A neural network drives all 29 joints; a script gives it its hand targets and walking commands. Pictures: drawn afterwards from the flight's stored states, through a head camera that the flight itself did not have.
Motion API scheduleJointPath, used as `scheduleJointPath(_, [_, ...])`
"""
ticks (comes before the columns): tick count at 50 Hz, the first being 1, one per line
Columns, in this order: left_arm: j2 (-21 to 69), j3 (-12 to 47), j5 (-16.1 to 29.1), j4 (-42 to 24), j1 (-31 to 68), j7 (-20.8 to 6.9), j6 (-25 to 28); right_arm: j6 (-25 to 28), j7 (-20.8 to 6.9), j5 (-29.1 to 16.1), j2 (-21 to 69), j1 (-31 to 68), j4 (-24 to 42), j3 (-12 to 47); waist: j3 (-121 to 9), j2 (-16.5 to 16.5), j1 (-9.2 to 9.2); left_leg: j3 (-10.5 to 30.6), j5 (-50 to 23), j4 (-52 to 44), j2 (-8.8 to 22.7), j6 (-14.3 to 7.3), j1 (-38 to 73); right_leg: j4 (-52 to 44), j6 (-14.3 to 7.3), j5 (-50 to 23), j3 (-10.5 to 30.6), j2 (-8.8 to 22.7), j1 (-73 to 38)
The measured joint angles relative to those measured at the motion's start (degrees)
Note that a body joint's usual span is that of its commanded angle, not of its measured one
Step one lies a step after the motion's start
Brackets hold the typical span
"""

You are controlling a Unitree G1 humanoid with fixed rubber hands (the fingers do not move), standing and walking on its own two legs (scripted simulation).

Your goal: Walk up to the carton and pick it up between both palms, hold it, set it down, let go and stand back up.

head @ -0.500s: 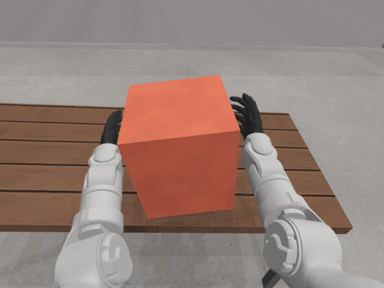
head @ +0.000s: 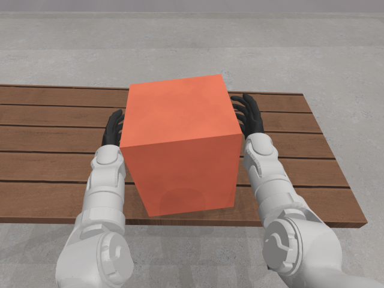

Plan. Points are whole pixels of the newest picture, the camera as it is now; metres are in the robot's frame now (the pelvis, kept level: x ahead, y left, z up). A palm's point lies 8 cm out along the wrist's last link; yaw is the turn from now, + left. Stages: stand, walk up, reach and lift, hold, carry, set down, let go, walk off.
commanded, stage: set down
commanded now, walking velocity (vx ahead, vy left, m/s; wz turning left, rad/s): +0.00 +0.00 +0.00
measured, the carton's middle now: (183, 147) +0.44 +0.04 +0.04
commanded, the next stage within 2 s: none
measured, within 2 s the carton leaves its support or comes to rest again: rests again in 1.98 s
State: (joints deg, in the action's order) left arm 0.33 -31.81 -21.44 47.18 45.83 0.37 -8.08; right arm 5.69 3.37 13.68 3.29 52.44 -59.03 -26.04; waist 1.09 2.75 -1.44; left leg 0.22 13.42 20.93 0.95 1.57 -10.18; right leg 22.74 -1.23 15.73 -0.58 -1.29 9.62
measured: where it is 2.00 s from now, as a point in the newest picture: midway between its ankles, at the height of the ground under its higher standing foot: outside the picture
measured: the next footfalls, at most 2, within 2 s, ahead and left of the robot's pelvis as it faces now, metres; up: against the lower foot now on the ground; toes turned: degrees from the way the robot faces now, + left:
none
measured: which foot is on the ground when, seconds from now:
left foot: down 0.00-1.00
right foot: down 0.00-1.00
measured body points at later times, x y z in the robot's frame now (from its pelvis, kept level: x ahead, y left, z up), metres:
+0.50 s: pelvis +0.01 +0.01 +0.00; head +0.08 +0.03 +0.45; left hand +0.44 +0.21 +0.06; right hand +0.47 -0.09 +0.10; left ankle -0.03 +0.14 -0.74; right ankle -0.05 -0.09 -0.74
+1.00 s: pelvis +0.00 +0.00 +0.00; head +0.07 +0.01 +0.44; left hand +0.42 +0.21 +0.05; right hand +0.46 -0.09 +0.09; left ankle -0.03 +0.13 -0.74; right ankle -0.05 -0.09 -0.74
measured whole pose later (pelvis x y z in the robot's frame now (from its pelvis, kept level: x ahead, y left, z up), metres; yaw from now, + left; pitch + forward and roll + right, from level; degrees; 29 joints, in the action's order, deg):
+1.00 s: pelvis +0.00 +0.00 +0.00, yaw +1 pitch +12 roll +0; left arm 0.1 -36.5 -20.3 58.4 48.3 2.4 6.5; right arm 12.3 2.3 19.3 3.2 52.4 -60.0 -29.4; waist -4.1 1.4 -1.8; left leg 0.2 11.5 20.9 1.3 0.9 -21.4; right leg 21.3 -0.7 13.0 -2.6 -1.2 19.6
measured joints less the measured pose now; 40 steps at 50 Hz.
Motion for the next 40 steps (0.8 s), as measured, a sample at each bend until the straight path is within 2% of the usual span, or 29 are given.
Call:
scheduleJointPath(15, [-0.02,-0.27,0.32,3.16,-0.15,1.74,7.46,4.58,-0.04,3.07,0.01,0.0,0.01,-0.25,-4.09,-0.72,-0.32,0.0,-0.36,0.0,0.04,-0.54,-7.96,0.0,0.45,-1.4,-0.15,0.0,8.02])
scheduleJointPath(31, [0.18,0.21,1.13,3.41,0.36,2.79,8.58,6.12,-1.09,3.12,-0.03,0.12,-1.76,-3.33,-5.15,0.29,-0.38,-0.05,-0.81,0.0,0.07,-0.24,-9.92,-1.43,0.37,-1.48,-0.43,0.03,9.22])
scheduleJointPath(36, [0.18,0.16,1.13,4.02,0.4,2.89,9.13,6.03,-1.09,3.41,-0.14,0.1,-1.85,-3.33,-5.16,-1.19,-0.38,-0.05,-1.74,0.0,0.11,-0.09,-10.74,-1.43,-0.1,-1.76,-0.71,0.02,9.91])
scheduleJointPath(40, [0.17,-1.3,1.14,6.97,1.41,2.84,10.63,5.97,-1.09,3.96,-0.49,0.01,-1.8,-3.33,-5.16,-2.93,-0.37,-0.05,-1.71,0.0,0.23,-0.45,-11.1,-1.43,-0.1,-1.92,-1.52,0.02,10.01])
